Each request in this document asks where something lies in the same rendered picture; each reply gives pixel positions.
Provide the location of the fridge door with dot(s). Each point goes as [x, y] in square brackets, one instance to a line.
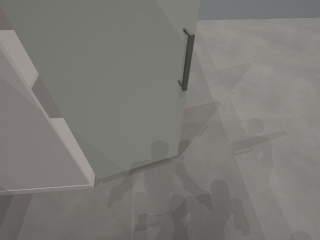
[112, 68]

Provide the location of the handle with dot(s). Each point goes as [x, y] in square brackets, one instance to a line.
[188, 59]

